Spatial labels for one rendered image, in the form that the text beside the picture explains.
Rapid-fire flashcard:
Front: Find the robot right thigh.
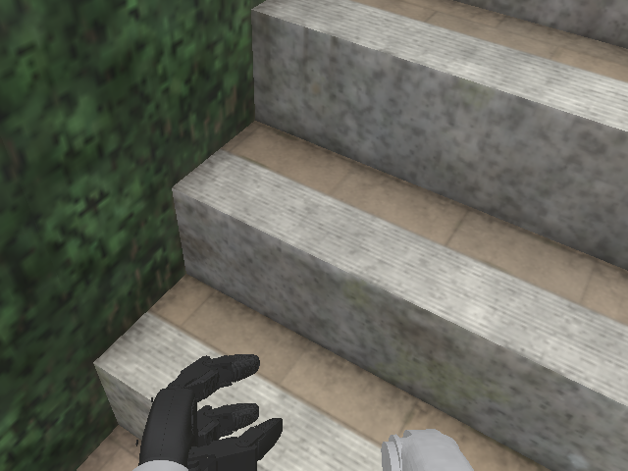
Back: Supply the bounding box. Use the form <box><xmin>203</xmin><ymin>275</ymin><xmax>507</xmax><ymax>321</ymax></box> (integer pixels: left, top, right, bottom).
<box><xmin>381</xmin><ymin>429</ymin><xmax>474</xmax><ymax>471</ymax></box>

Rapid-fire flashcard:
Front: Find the robot left hand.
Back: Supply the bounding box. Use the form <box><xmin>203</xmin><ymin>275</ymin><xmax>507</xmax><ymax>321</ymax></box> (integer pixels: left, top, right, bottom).
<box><xmin>136</xmin><ymin>354</ymin><xmax>283</xmax><ymax>471</ymax></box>

